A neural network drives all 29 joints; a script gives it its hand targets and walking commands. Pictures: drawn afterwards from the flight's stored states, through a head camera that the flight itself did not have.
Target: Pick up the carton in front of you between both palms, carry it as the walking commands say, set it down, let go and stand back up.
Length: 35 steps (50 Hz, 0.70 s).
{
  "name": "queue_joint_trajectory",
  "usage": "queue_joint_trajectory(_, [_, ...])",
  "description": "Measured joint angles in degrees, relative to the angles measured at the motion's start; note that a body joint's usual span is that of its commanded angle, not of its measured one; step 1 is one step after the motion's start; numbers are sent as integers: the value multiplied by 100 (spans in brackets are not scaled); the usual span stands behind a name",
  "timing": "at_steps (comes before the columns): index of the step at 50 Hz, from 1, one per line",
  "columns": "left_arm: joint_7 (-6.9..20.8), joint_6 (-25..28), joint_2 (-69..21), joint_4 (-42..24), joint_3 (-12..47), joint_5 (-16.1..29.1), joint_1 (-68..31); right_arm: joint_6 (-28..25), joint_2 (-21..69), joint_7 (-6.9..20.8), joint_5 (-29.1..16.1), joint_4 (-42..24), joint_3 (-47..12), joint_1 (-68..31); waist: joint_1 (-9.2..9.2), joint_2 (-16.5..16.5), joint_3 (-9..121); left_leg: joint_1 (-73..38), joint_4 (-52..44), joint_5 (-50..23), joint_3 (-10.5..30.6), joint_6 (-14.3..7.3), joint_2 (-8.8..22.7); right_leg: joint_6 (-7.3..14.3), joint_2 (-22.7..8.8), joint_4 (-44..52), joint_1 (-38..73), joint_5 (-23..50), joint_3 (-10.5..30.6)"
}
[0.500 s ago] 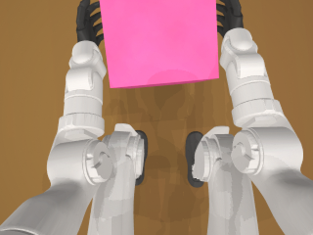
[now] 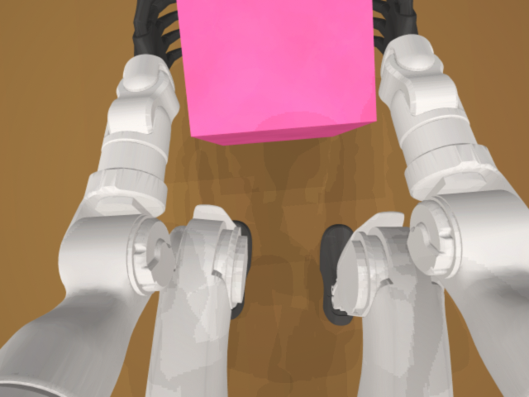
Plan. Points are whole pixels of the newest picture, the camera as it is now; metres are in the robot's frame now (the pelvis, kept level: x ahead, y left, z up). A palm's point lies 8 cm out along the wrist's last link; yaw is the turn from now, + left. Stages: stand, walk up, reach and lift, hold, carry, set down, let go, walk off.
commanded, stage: set down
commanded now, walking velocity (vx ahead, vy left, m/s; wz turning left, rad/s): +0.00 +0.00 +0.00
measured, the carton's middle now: (274, 68) +0.52 +0.03 -0.22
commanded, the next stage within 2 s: none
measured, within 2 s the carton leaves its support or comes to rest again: rests again in 0.16 s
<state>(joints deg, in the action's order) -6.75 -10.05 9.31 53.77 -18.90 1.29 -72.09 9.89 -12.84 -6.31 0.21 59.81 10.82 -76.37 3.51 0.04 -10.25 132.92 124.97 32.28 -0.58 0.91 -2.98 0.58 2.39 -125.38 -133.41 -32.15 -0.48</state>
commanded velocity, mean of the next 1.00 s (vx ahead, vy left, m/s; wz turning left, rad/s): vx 0.00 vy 0.00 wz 0.00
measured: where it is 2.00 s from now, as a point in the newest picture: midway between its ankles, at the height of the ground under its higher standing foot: (284, 288)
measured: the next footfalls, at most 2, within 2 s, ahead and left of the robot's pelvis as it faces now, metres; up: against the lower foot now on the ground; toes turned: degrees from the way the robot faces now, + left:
none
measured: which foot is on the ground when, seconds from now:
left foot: down 0.00-1.00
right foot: down 0.00-1.00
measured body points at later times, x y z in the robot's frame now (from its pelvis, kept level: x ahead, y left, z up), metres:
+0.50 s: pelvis +0.00 +0.00 -0.01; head +0.35 -0.01 +0.27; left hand +0.52 +0.19 -0.17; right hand +0.55 -0.12 -0.18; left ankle +0.11 +0.11 -0.33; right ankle +0.11 -0.11 -0.33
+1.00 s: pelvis -0.01 +0.00 -0.01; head +0.36 +0.00 +0.25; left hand +0.51 +0.22 -0.19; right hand +0.54 -0.18 -0.19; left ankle +0.11 +0.11 -0.33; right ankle +0.11 -0.11 -0.33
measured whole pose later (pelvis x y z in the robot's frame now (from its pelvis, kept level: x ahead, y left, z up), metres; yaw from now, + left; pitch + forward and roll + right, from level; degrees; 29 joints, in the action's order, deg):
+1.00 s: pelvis -0.01 +0.00 -0.01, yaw +0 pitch +34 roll +1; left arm -6.6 0.0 19.0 62.3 -9.0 14.0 -74.0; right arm 1.8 -24.1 -5.1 -14.3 63.5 -0.4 -77.9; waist 3.2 0.4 -21.3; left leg 129.1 128.0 33.0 -1.0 0.7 -2.7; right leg 0.2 2.9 -128.3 -129.9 -32.6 -0.3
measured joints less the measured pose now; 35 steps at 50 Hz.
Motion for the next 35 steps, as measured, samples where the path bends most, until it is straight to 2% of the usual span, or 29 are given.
queue_joint_trajectory(7, [127,70,173,312,52,56,-284,-73,-85,5,41,314,-48,-320,33,47,-292,-24,82,-29,-17,6,24,7,31,-86,-4,58,12])
queue_joint_trajectory(27, [496,265,382,609,-361,-226,-401,-163,25,509,520,499,388,-581,-95,61,-572,-145,171,4,-33,3,-7,17,14,-196,122,0,24])
queue_joint_trajectory(35, [525,382,384,752,-355,-213,-496,-315,-80,615,577,626,391,-648,-89,106,-722,-212,189,-25,-66,0,-21,-27,6,-227,200,7,61])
